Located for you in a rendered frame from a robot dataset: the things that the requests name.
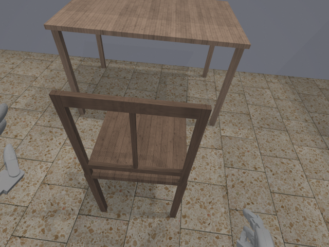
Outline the robot right hand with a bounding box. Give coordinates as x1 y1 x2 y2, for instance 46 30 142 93
236 208 275 247

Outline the chair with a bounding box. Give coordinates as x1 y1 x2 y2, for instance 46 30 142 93
49 90 212 218

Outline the robot left hand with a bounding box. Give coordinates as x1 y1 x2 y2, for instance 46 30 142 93
0 103 25 195

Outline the table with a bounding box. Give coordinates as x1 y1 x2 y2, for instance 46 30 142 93
43 0 251 126

